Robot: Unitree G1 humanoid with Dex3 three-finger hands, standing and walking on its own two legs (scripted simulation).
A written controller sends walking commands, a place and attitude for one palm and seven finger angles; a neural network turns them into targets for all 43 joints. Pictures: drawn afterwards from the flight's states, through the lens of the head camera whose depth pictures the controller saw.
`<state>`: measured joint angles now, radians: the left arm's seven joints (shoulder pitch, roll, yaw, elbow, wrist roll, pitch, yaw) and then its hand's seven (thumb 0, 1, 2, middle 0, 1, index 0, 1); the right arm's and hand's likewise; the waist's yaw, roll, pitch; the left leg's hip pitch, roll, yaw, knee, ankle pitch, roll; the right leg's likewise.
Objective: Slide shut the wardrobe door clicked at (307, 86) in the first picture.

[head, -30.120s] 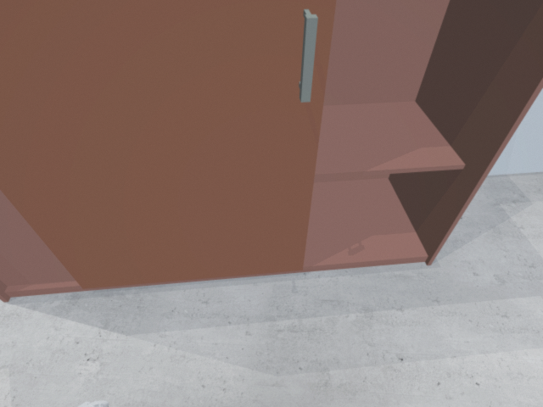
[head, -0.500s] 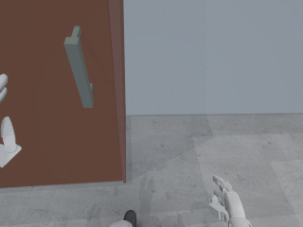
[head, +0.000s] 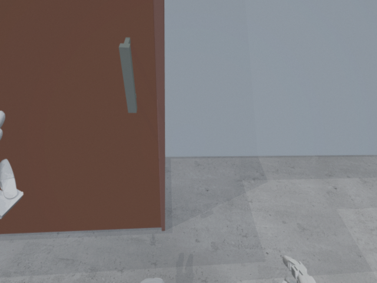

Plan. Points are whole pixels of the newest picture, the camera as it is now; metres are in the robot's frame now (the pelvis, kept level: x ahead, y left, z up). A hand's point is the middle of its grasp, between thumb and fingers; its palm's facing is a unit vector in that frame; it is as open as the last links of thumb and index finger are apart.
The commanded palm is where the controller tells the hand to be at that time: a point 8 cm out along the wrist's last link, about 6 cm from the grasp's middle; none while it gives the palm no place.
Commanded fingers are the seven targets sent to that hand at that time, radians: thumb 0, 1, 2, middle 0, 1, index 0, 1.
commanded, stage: stop stepping back and stand still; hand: left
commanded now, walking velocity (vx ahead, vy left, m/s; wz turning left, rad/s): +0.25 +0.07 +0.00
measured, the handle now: (130, 76) +0.53 +0.21 +0.19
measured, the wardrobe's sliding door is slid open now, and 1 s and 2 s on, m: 0.00 0.00 0.00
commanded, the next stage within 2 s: let the arm hang, fingers relaxed in 0.78 s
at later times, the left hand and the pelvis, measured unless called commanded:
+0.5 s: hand out of the picture +0.09 +0.30 +0.18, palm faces +0.59 -0.73 -0.34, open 7.4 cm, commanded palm +0.04 +0.33 +0.18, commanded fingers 0.00 0.90 0.90 -0.20 -0.30 -0.20 -0.30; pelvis -0.07 +0.02 +0.00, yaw +4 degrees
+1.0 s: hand (17, 279) +0.11 +0.31 +0.01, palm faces +0.36 -0.84 -0.40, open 7.4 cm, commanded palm none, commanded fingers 0.00 0.90 0.90 -0.20 -0.30 -0.20 -0.30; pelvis -0.08 +0.03 -0.02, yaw +10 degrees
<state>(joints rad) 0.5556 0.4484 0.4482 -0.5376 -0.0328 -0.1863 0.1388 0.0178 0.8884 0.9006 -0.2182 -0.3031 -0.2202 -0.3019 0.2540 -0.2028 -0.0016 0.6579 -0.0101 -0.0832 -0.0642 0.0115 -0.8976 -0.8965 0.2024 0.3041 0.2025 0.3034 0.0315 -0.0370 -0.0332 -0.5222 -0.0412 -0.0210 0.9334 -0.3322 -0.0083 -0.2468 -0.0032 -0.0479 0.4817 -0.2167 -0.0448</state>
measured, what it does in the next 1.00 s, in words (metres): steps on the spot: left foot, then left foot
